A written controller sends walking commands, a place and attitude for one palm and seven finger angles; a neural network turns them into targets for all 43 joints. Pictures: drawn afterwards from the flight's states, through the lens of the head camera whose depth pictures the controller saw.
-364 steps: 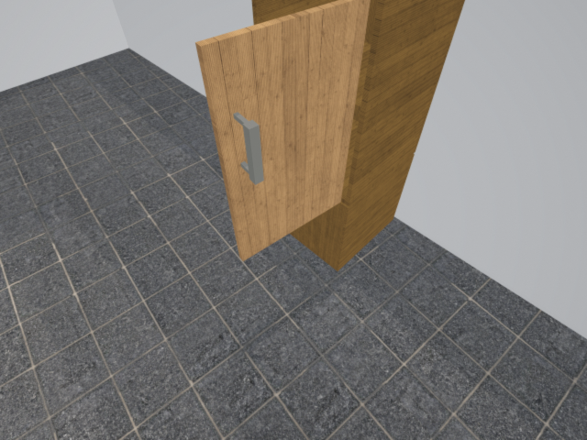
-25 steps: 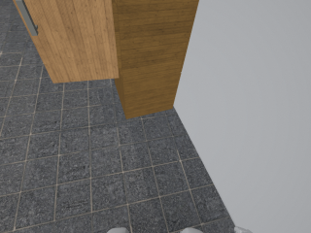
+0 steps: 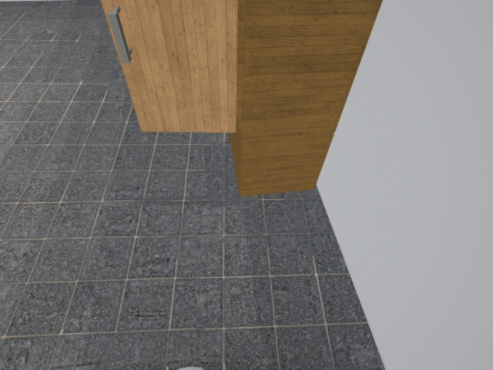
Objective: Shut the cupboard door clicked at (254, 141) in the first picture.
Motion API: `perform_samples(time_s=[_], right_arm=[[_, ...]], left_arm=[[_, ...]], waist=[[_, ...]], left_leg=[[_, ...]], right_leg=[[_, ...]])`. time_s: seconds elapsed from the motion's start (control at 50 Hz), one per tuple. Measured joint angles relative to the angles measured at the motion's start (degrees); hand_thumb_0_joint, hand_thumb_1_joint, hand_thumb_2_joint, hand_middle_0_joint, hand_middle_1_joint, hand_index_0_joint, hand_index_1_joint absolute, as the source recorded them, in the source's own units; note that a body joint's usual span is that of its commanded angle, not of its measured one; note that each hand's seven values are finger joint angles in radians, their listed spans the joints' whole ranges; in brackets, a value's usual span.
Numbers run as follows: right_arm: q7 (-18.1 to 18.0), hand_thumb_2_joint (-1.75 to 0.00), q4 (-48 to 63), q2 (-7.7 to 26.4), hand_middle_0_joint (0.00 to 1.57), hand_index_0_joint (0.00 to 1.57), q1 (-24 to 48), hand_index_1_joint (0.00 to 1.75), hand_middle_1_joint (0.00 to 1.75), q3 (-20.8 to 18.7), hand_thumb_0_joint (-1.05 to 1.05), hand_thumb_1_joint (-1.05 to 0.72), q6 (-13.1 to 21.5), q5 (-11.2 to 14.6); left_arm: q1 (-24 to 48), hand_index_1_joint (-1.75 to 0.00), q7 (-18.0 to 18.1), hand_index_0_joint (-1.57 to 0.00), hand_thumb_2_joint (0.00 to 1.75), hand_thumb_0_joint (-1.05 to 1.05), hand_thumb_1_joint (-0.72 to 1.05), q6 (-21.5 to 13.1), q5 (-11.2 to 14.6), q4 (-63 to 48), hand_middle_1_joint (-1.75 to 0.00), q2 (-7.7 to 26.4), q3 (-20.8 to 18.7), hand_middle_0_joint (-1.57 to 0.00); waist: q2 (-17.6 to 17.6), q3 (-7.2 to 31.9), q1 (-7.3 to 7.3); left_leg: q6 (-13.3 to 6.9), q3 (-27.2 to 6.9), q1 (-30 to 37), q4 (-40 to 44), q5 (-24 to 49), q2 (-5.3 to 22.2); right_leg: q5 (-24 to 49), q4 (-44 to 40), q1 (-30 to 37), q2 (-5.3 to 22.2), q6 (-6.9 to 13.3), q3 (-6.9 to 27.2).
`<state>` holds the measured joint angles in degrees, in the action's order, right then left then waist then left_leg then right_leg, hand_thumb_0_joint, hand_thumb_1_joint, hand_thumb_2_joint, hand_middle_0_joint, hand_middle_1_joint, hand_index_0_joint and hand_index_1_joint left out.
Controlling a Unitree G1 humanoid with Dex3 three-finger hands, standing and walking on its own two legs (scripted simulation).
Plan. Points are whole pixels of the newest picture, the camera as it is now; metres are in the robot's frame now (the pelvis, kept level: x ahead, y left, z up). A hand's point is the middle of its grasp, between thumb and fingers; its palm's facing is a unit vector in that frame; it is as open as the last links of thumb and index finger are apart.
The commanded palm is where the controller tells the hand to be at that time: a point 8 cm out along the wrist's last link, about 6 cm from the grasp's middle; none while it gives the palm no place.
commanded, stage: take the last steps up to it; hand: left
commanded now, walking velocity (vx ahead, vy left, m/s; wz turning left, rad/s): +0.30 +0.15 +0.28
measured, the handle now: (121, 35) +0.93 +0.41 +0.05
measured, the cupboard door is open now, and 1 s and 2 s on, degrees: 83 83 83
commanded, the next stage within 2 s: come to a stop and stand still in 1.26 s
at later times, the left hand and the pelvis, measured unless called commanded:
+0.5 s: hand out of the picture +0.13 +0.21 -0.16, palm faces +0.18 -0.96 -0.21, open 7.4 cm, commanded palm none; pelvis +0.10 +0.02 +0.00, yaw +7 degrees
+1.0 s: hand (120, 252) +0.36 +0.30 -0.16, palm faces +0.13 -0.97 -0.22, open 7.4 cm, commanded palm none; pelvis +0.29 +0.10 -0.01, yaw +6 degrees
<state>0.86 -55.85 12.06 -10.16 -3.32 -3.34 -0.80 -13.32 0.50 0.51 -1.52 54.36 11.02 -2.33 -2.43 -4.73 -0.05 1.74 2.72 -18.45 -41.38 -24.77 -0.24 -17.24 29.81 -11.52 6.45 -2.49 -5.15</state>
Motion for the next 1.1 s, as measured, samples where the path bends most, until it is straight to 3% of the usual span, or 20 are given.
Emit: perform_samples(time_s=[0.04, 0.1, 0.14, 0.18, 0.26, 0.34, 0.36, 0.4, 0.48, 0.52, 0.64, 0.68, 0.74, 0.78, 0.82, 0.9, 0.98, 1.02, 1.06, 1.1], right_arm=[[0.08, -0.90, 0.47, 0.45, 0.20, 0.20, -0.73, 0.30, 0.30, 0.33, 0.01, -0.90, 1.11, -0.17], [-0.31, -0.90, 0.63, -0.39, 0.20, 0.20, -1.22, 0.30, 0.30, 0.58, 0.01, -0.90, 2.28, -0.93], [-0.66, -0.90, 0.68, -0.92, 0.20, 0.20, -2.55, 0.30, 0.30, 0.93, 0.01, -0.90, 3.12, -1.11], [-1.01, -0.90, 0.12, -1.26, 0.20, 0.20, -4.07, 0.30, 0.30, 1.27, 0.00, -0.90, 3.72, -1.14], [-1.19, -0.90, -1.93, -1.65, 0.20, 0.20, -6.69, 0.30, 0.30, 1.78, 0.00, -0.90, 4.06, -1.09], [-0.90, -0.90, -3.86, -1.96, 0.20, 0.21, -8.85, 0.30, 0.30, 1.93, 0.01, -0.90, 3.58, -0.81], [-0.75, -0.90, -4.06, -2.24, 0.20, 0.21, -9.69, 0.30, 0.30, 1.93, 0.01, -0.90, 3.48, -0.56], [-0.35, -0.90, -5.08, -1.73, 0.20, 0.21, -9.47, 0.30, 0.30, 1.58, 0.01, -0.90, 2.61, -0.49], [0.47, -0.90, -5.41, -0.41, 0.20, 0.20, -7.29, 0.30, 0.30, 0.52, 0.01, -0.90, 1.56, -0.97], [0.88, -0.90, -4.41, -0.37, 0.20, 0.20, -5.67, 0.30, 0.30, 0.20, 0.01, -0.90, 1.63, -0.99], [1.79, -0.90, -1.31, -0.47, 0.20, 0.20, -1.70, 0.30, 0.30, -0.11, 0.01, -0.91, 3.79, -0.73], [1.63, -0.90, -0.46, 0.04, 0.20, 0.20, -1.23, 0.30, 0.30, 0.09, 0.01, -0.91, 4.95, -0.83], [0.30, -0.90, 0.16, -1.35, 0.20, 0.20, -0.22, 0.30, 0.30, 0.39, 0.00, -0.91, 6.43, -1.22], [-0.38, -0.90, 0.32, -2.69, 0.20, 0.20, -1.03, 0.30, 0.30, 1.02, 0.00, -0.91, 6.98, -1.21], [-1.10, -0.90, -0.33, -3.49, 0.20, 0.20, -2.32, 0.30, 0.30, 1.23, 0.00, -0.91, 7.14, -1.14], [-1.58, -0.90, -2.94, -2.17, 0.20, 0.21, -4.96, 0.30, 0.30, 0.94, 0.00, -0.94, 6.72, -1.17], [-1.02, -0.90, -5.87, -1.60, 0.20, 0.21, -8.11, 0.30, 0.30, 1.02, 0.00, -0.93, 5.36, -1.13], [-0.69, -0.90, -6.95, -1.75, 0.20, 0.21, -9.87, 0.30, 0.30, 1.09, 0.00, -0.92, 4.68, -0.78], [-0.26, -0.90, -7.90, -1.26, 0.20, 0.20, -9.85, 0.30, 0.30, 0.88, 0.00, -0.92, 3.42, -0.67], [0.00, -0.90, -8.26, -1.02, 0.20, 0.20, -8.99, 0.30, 0.30, 0.59, 0.01, -0.91, 2.90, -0.74]], left_arm=[[-1.15, -0.30, -0.58, -0.20, 0.90, 0.01, 0.91, 0.20, 0.32, 0.44, -0.30, 0.03, -0.15, -0.20], [-1.07, -0.30, -1.12, -0.20, 0.90, 0.01, 0.91, 1.82, 0.45, 1.81, -0.30, 1.11, -0.98, -0.20], [-0.73, -0.30, -1.37, -0.20, 0.90, 0.01, 0.91, 2.24, 0.11, 2.65, -0.30, 1.60, -1.36, -0.20], [-0.03, -0.30, -1.67, -0.20, 0.90, 0.01, 0.91, 2.04, 0.03, 2.84, -0.30, 1.75, -1.53, -0.20], [1.56, -0.30, -2.06, -0.20, 0.90, 0.01, 0.91, 0.94, 0.16, 1.94, -0.30, 1.49, -1.41, -0.19], [2.45, -0.30, -2.22, -0.20, 0.90, 0.01, 0.91, -0.51, 0.16, 0.87, -0.30, 1.12, -1.27, -0.19], [2.20, -0.30, -2.21, -0.20, 0.90, 0.01, 0.91, -1.29, 0.04, 0.33, -0.30, 1.45, -1.23, -0.19], [2.54, -0.30, -1.56, -0.20, 0.90, 0.01, 0.91, -2.45, 0.04, 0.58, -0.30, 0.53, -1.32, -0.19], [-0.36, -0.30, -0.60, -0.20, 0.90, 0.01, 0.91, -3.09, 0.16, 1.68, -0.30, -1.58, -0.95, -0.19], [-2.35, -0.30, -0.46, -0.20, 0.90, 0.00, 0.91, -3.33, 0.12, 2.92, -0.30, -2.03, -0.82, -0.19], [-6.70, -0.30, -1.32, -0.20, 0.90, 0.01, 0.91, -3.20, -0.14, 6.89, -0.30, -2.57, -0.59, -0.20], [-8.50, -0.30, -1.56, -0.20, 0.90, 0.01, 0.91, -2.76, -0.01, 7.70, -0.30, -2.67, -0.76, -0.20], [-8.63, -0.30, -1.45, -0.20, 0.90, 0.01, 0.91, -0.97, 0.18, 8.97, -0.30, -1.35, -1.10, -0.20], [-7.44, -0.30, -1.24, -0.20, 0.90, 0.01, 0.91, -0.31, 0.13, 9.17, -0.30, -0.30, -1.36, -0.20], [-5.32, -0.30, -1.37, -0.20, 0.90, 0.01, 0.91, -0.08, 0.11, 8.41, -0.30, 0.25, -1.60, -0.19], [-0.64, -0.30, -1.87, -0.20, 0.90, 0.01, 0.91, -0.75, 0.26, 5.17, -0.30, 0.02, -1.54, -0.19], [2.66, -0.30, -2.14, -0.20, 0.90, 0.01, 0.91, -1.87, 0.18, 2.35, -0.30, 0.08, -1.62, -0.19], [3.33, -0.30, -2.04, -0.20, 0.90, 0.01, 0.91, -3.08, -0.04, 1.29, -0.30, 0.53, -1.75, -0.19], [3.95, -0.30, -1.46, -0.20, 0.90, 0.01, 0.91, -3.76, 0.17, 1.20, -0.30, -0.32, -1.65, -0.19], [3.09, -0.30, -0.90, -0.20, 0.90, 0.00, 0.91, -3.97, 0.35, 1.21, -0.30, -1.14, -1.36, -0.19]], waist=[[0.17, 0.89, 0.01], [-1.16, 0.71, 0.50], [-0.87, 1.07, 0.32], [0.01, 1.33, 0.06], [1.89, 1.68, -0.22], [2.98, 2.24, -0.33], [2.27, 2.80, -0.28], [3.49, 2.35, -0.09], [4.64, 2.68, -0.16], [3.53, 2.97, -0.20], [0.46, 2.74, 1.60], [0.76, 3.03, 2.23], [-0.59, 2.40, 2.13], [-1.03, 2.48, 1.66], [-0.60, 2.41, 1.29], [1.37, 2.06, 0.63], [2.26, 2.19, -0.05], [1.79, 2.65, -0.06], [3.53, 2.14, -0.36], [4.36, 2.16, -0.54]], left_leg=[[-1.15, -0.32, 3.43, 9.20, 3.91, 0.25], [-3.86, -0.15, 2.55, 7.77, 7.03, -0.81], [-4.31, -0.51, 3.58, 9.41, 7.29, -0.88], [-4.24, -1.42, 5.22, 12.23, 8.30, -0.92], [-4.13, -2.89, 8.46, 16.36, 9.39, -1.02], [-3.45, -3.48, 9.85, 14.14, 6.38, -1.32], [-3.56, -3.18, 8.82, 11.00, 3.89, -1.91], [-3.36, -3.23, 4.64, -1.44, -2.20, -1.22], [-2.29, -1.73, -4.41, -17.24, 1.96, 1.46], [-1.48, -0.60, -7.05, -15.82, 5.64, 3.17], [-0.61, 1.58, -5.05, 5.49, 10.88, 4.61], [-1.22, 2.42, -1.90, 11.65, 11.65, 4.20], [-2.30, 3.95, -1.59, 7.30, 11.47, 3.40], [-2.53, 4.71, 0.64, 8.30, 9.40, 3.11], [-2.25, 4.93, 3.42, 11.24, 9.59, 2.75], [-2.67, 5.13, 8.59, 16.35, 9.69, 1.89], [-1.98, 5.25, 12.15, 15.57, 6.09, 1.44], [-1.97, 5.07, 11.18, 9.28, 1.57, 1.36], [-2.50, 2.47, 6.40, -4.56, -3.16, 2.33], [-2.42, 1.00, 0.92, -14.70, -1.27, 2.90]], right_leg=[[-1.95, 3.12, -1.50, 0.34, -0.78, -0.86], [-11.33, 17.91, -7.53, 0.23, -0.05, 0.91], [-11.09, 26.25, -11.49, -0.75, 0.73, 1.32], [-9.12, 28.67, -13.71, -1.23, 1.11, 1.06], [-6.81, 20.83, -13.55, -1.55, 1.37, 0.40], [-2.85, 7.14, -8.14, -2.53, 1.44, -0.31], [-3.21, 2.84, -6.05, -2.15, 2.10, 0.36], [0.85, 4.17, -5.57, -2.21, 2.56, -0.58], [0.56, 0.13, -0.71, -2.05, 1.77, -2.38], [1.67, -3.73, 1.70, -1.51, 0.96, -2.29], [0.18, -7.19, 5.95, 1.18, -1.47, -1.66], [-3.40, -2.97, 5.53, 1.88, -2.04, -1.29], [-10.53, 18.35, -2.29, 2.19, 0.82, 1.46], [-10.03, 30.32, -8.39, 1.01, 2.05, 1.69], [-7.55, 33.13, -12.52, 0.49, 2.46, 0.53], [-3.72, 21.98, -15.06, 0.00, 2.64, -1.27], [0.46, 9.01, -11.66, -1.27, 2.75, -2.14], [3.55, 4.84, -9.17, -1.59, 3.78, -1.76], [2.16, 6.84, -7.90, -2.43, 4.62, -3.21], [0.73, 4.48, -5.19, -3.23, 4.60, -4.01]])
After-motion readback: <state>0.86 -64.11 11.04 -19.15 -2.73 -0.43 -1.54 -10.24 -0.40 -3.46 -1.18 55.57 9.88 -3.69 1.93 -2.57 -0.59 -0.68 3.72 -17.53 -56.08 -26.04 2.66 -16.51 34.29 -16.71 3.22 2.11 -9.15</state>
